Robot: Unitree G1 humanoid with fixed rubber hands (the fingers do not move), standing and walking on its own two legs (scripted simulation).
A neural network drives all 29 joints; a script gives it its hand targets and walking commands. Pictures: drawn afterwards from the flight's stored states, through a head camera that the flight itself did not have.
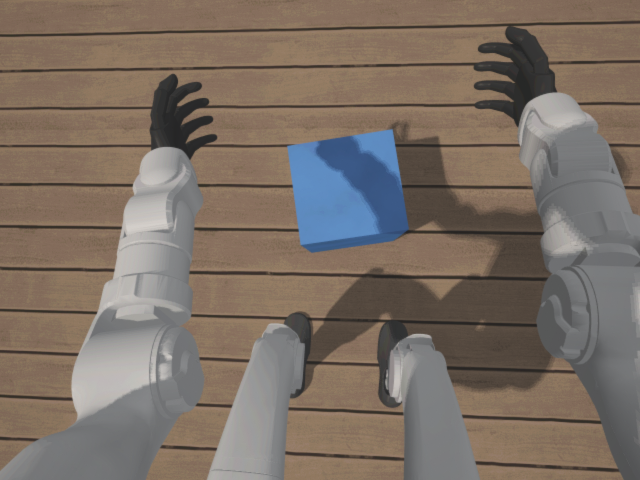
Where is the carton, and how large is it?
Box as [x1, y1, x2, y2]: [287, 129, 408, 252]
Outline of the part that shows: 392,129 287,146 301,245 311,252 389,241 393,240 408,229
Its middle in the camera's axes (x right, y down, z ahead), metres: +0.06 -0.09 +0.88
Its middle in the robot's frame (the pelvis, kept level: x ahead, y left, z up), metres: +0.51 +0.02 -0.53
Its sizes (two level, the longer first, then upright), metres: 0.210 0.200 0.250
